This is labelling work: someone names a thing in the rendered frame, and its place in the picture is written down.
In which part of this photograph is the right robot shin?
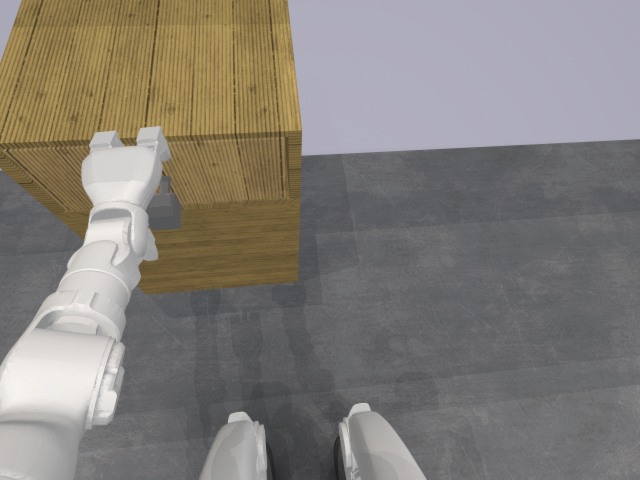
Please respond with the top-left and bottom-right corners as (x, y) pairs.
(343, 403), (371, 480)

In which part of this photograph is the handle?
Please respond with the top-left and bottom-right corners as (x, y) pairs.
(145, 176), (181, 231)

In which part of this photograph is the robot left forearm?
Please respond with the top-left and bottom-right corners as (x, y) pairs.
(0, 201), (149, 399)

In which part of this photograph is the drawer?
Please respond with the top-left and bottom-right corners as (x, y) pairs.
(1, 137), (287, 211)

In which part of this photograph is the right robot thigh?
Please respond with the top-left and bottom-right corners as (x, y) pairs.
(339, 411), (427, 480)

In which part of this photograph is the left robot upper arm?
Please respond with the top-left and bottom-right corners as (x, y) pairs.
(0, 328), (125, 480)

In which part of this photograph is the left robot hand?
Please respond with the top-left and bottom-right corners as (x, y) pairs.
(81, 126), (171, 261)

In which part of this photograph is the cabinet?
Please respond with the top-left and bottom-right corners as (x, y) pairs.
(0, 0), (302, 295)

